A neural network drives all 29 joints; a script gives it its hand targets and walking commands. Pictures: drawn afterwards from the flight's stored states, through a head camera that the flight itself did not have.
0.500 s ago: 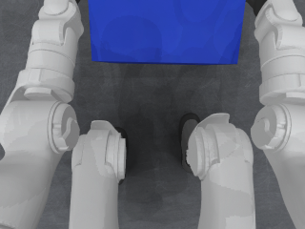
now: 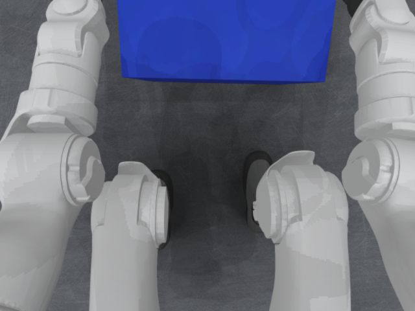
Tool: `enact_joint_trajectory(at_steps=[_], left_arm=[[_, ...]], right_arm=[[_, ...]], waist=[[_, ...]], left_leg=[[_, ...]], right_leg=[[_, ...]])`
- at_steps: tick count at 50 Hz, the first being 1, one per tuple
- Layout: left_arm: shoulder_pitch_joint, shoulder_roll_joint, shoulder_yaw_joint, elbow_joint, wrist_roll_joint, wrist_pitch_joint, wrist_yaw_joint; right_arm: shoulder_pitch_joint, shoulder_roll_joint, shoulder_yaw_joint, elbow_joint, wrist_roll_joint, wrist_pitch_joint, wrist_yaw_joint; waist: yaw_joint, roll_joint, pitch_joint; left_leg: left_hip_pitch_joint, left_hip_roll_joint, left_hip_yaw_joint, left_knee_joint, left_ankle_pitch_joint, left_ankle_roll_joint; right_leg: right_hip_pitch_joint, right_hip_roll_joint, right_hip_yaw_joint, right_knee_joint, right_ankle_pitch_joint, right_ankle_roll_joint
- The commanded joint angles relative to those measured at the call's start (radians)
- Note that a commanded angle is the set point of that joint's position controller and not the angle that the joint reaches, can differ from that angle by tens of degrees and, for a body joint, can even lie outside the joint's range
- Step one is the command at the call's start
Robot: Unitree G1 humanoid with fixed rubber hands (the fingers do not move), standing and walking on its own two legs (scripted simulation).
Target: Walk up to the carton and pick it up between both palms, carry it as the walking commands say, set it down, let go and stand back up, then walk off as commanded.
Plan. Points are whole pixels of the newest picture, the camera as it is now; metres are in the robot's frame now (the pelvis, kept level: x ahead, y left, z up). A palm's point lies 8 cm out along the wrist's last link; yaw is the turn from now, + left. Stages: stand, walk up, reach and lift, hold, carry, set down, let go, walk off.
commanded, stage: set down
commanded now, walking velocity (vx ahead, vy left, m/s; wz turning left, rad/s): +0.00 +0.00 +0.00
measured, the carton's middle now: (222, 6) +0.55 -0.07 -0.26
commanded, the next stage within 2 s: none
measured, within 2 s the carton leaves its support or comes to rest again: neither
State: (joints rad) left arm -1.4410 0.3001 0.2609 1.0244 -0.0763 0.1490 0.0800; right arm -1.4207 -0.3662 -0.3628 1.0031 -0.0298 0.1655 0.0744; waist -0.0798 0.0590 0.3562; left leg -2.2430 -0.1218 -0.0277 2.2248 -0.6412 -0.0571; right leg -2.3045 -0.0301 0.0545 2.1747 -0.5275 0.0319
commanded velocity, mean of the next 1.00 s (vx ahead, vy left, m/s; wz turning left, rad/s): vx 0.00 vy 0.00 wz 0.00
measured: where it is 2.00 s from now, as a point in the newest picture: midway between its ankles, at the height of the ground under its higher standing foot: (208, 213)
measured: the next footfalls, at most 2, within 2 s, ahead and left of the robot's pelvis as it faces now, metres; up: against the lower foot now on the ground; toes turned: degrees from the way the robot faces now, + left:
none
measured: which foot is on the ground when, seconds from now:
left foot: down 0.00-1.00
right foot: down 0.00-1.00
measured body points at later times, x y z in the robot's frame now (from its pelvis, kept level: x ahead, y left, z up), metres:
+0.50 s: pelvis -0.01 +0.00 +0.00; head +0.37 -0.03 +0.23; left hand +0.56 +0.13 -0.19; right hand +0.52 -0.28 -0.19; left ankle +0.10 +0.12 -0.33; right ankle +0.12 -0.14 -0.33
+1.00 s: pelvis +0.00 -0.01 +0.03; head +0.36 -0.05 +0.29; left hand +0.58 +0.13 -0.11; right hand +0.54 -0.31 -0.11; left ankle +0.10 +0.12 -0.33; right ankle +0.12 -0.13 -0.33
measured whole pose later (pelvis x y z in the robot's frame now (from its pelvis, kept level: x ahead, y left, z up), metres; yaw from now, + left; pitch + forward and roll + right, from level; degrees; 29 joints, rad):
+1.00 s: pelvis +0.00 -0.01 +0.03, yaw -1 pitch +40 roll +2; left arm -1.39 0.38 0.14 0.98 -0.18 0.15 0.11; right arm -1.36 -0.50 -0.18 1.01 0.21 0.11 -0.02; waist -0.05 0.03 0.24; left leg -2.20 -0.04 -0.02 2.12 -0.63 -0.05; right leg -2.28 -0.02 0.03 2.07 -0.50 0.00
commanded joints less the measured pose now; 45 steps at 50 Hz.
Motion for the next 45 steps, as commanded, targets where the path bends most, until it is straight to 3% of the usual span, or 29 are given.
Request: enact_joint_trajectory(at_steps=[1, 6, 11, 16, 26, 32, 40, 45], left_arm=[[-0.393, -0.623, -0.253, -0.049, -0.040, 0.006, -0.183], [-0.339, -0.417, -0.215, -0.015, -0.040, -0.020, -0.125], [-0.237, -0.010, -0.137, 0.019, -0.050, -0.059, -0.009], [-0.276, 0.106, -0.161, 0.002, -0.114, -0.088, 0.045], [-0.277, 0.195, -0.175, -0.012, -0.132, -0.094, 0.047], [-0.277, 0.204, -0.183, -0.006, -0.145, -0.088, 0.025], [-0.292, 0.244, -0.160, -0.159, -0.152, -0.054, 0.037], [-0.226, 0.235, -0.123, -0.162, -0.126, -0.021, 0.041]], right_arm=[[-0.300, 0.521, 0.224, 0.021, 0.027, 0.008, 0.155], [-0.271, 0.314, 0.174, 0.059, 0.031, -0.035, 0.088], [-0.218, -0.120, 0.096, 0.100, 0.074, -0.107, -0.047], [-0.289, -0.239, 0.127, 0.075, 0.159, -0.161, -0.114], [-0.268, -0.282, 0.187, 0.135, 0.261, -0.165, -0.109], [-0.271, -0.300, 0.204, 0.139, 0.287, -0.162, -0.099], [-0.271, -0.357, 0.185, -0.041, 0.289, -0.123, -0.111], [-0.213, -0.330, 0.167, -0.087, 0.257, -0.081, -0.104]], waist=[[-0.090, 0.024, -0.902], [-0.082, 0.021, -0.929], [-0.063, -0.004, -1.005], [-0.052, -0.032, -1.111], [-0.008, -0.018, -1.145], [-0.005, -0.017, -1.129], [-0.020, -0.031, -1.438], [-0.010, -0.063, -1.417]], left_leg=[[0.290, -0.011, 0.092, -0.206, 0.206, 0.012], [0.329, 0.004, 0.091, -0.208, 0.209, 0.000], [0.381, 0.025, 0.088, -0.215, 0.231, -0.009], [0.414, 0.045, 0.064, -0.202, 0.309, -0.002], [0.444, 0.079, 0.059, -0.190, 0.310, 0.009], [0.429, 0.092, 0.059, -0.185, 0.280, 0.017], [0.559, 0.081, 0.084, -0.206, 0.323, 0.019], [0.508, 0.068, 0.101, -0.266, 0.288, 0.024]], right_leg=[[0.567, 0.053, -0.108, -0.131, 0.263, -0.032], [0.605, 0.043, -0.109, -0.135, 0.262, -0.022], [0.669, 0.027, -0.105, -0.144, 0.281, -0.013], [0.705, 0.014, -0.089, -0.122, 0.365, -0.015], [0.680, -0.003, -0.071, -0.113, 0.376, -0.014], [0.684, -0.005, -0.067, -0.116, 0.362, -0.019], [0.878, 0.006, -0.089, -0.145, 0.433, -0.022], [0.872, 0.017, -0.100, -0.204, 0.402, -0.021]])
